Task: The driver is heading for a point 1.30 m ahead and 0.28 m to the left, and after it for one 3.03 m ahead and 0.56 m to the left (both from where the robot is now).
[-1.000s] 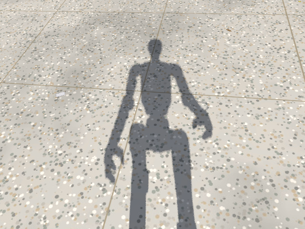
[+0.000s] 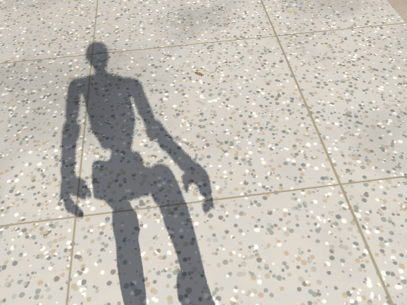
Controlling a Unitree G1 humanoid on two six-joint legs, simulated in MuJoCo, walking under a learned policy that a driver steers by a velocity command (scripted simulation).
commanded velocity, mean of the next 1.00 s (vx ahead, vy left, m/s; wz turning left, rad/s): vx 0.50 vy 0.00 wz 0.45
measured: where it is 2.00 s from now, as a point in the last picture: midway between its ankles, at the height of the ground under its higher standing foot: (147, 172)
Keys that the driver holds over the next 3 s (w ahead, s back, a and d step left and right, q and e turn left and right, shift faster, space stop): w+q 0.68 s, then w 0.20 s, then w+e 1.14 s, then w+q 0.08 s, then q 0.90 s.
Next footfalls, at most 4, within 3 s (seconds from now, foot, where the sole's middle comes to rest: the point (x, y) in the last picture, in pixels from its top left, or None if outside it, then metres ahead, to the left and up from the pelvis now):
0.26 left None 0.29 0.11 -0.78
0.80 right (202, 257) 0.65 0.07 -0.78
1.28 left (125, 229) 0.76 0.35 -0.78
1.80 right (173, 162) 1.07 0.19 -0.78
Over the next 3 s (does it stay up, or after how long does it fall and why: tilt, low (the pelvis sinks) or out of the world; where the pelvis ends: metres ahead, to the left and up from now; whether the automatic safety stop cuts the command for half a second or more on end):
stays up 1.27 0.20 0.00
